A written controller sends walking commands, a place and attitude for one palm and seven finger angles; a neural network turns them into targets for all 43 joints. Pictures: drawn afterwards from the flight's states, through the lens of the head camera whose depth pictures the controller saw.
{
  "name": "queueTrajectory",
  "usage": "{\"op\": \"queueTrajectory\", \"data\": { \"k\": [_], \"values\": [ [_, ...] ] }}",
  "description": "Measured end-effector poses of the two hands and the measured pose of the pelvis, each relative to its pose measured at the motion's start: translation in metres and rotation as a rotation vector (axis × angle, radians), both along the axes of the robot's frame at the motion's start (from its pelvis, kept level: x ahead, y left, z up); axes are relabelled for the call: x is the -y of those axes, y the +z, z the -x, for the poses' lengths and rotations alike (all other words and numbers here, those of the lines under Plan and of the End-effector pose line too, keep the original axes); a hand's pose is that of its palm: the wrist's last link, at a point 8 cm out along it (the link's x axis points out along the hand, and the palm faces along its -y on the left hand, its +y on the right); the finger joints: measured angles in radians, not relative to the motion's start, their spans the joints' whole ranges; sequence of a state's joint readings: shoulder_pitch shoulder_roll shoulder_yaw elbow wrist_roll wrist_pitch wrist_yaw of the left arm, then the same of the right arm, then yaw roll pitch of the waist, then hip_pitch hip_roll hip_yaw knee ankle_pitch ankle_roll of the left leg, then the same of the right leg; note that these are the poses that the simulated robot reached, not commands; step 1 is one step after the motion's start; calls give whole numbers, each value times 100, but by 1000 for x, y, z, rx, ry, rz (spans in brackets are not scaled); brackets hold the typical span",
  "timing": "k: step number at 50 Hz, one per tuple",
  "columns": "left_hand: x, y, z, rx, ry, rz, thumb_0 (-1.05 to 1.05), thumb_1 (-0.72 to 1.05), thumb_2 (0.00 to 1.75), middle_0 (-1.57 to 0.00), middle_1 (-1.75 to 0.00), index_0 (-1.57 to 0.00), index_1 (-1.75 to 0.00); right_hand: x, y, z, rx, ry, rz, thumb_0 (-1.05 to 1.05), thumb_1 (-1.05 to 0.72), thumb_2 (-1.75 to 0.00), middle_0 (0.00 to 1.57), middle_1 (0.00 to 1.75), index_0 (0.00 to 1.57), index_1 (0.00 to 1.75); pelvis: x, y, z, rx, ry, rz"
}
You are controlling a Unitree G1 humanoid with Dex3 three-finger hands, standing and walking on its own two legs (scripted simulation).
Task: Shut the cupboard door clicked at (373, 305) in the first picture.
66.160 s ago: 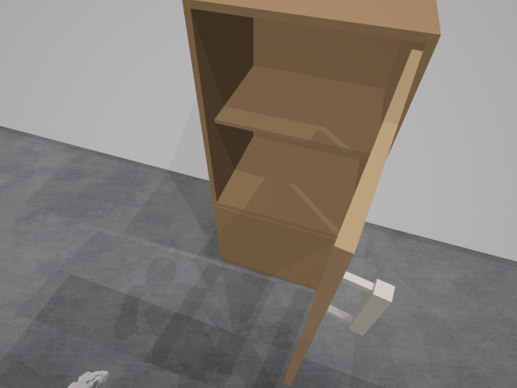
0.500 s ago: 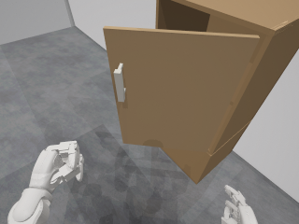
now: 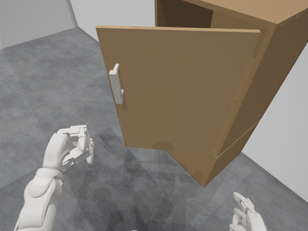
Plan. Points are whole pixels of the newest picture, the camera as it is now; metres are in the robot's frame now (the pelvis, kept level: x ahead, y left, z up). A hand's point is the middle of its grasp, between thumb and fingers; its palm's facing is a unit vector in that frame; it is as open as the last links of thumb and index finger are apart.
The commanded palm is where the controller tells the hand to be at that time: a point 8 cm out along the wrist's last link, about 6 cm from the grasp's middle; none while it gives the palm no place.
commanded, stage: bring the fist close to the handle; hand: left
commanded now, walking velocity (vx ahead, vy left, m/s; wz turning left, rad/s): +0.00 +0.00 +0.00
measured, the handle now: (118, 84) +0.53 +0.16 +0.10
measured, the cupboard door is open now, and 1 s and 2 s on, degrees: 44 44 37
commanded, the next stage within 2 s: push the door shut along its arc in 1.10 s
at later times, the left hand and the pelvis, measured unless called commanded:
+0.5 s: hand (112, 120) +0.38 +0.14 +0.09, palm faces -0.07 -1.00 -0.02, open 3.1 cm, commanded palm +0.37 +0.20 +0.10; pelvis +0.02 +0.01 +0.00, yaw -1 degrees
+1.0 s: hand (118, 107) +0.42 +0.14 +0.10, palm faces -0.03 -1.00 -0.04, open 3.1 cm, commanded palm +0.40 +0.19 +0.10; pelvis +0.01 +0.00 +0.00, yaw -3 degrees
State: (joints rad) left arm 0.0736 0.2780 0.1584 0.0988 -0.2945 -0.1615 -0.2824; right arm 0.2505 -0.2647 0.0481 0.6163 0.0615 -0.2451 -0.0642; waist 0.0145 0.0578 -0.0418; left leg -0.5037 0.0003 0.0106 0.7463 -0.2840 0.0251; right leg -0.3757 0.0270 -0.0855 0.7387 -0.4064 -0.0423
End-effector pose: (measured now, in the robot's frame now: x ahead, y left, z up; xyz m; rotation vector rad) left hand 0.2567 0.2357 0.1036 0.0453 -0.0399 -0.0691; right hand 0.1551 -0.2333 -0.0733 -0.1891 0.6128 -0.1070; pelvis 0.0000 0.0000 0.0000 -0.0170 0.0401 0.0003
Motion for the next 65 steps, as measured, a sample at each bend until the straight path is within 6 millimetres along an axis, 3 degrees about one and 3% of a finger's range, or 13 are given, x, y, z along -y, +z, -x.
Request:
{"op": "queueTrajectory", "data": {
  "k": [6,12,25,31,37,44,49,65],
  "values": [
    [5,-10,-33,-63,-11,23,2,90,90,-130,-150,-131,-150,6,-3,6,-42,-40,6,2,-90,-90,20,30,20,30,-2,2,-7,-14,-16,-9],
    [4,0,-56,0,23,24,2,90,90,-130,-150,-130,-150,7,-5,7,-80,-50,10,2,-91,-90,20,30,20,30,-6,2,-13,-26,-23,-11],
    [36,-9,-102,-40,0,19,2,90,90,-131,-150,-131,-150,-6,-13,9,-151,-51,-3,2,-91,-90,20,30,20,30,-13,1,-15,-46,-24,-8],
    [44,4,-133,-13,9,9,2,90,90,-130,-150,-130,-150,-5,-20,23,-210,-69,-11,2,-91,-90,20,30,20,30,-13,1,-15,-61,-25,-6],
    [56,-2,-153,-71,2,21,2,90,90,-130,-150,-130,-150,3,-28,48,-288,-107,-17,2,-91,-90,20,30,20,30,-12,0,-15,-76,-32,-9],
    [52,-6,-156,-42,42,25,2,90,90,-130,-150,-130,-150,16,-32,77,-360,-155,-12,2,-91,-90,20,30,20,30,-6,-1,-14,-84,-52,-16],
    [45,-4,-150,-23,40,1,2,90,90,-130,-150,-130,-150,23,-35,88,-389,-171,-11,2,-91,-90,20,30,20,30,-3,-1,-12,-80,-48,-13],
    [48,-2,-154,-38,8,14,2,90,90,-130,-150,-131,-150,26,-34,69,-333,-143,-5,1,-91,-90,20,30,20,30,1,-4,-3,-87,-32,-9]
  ]
}}
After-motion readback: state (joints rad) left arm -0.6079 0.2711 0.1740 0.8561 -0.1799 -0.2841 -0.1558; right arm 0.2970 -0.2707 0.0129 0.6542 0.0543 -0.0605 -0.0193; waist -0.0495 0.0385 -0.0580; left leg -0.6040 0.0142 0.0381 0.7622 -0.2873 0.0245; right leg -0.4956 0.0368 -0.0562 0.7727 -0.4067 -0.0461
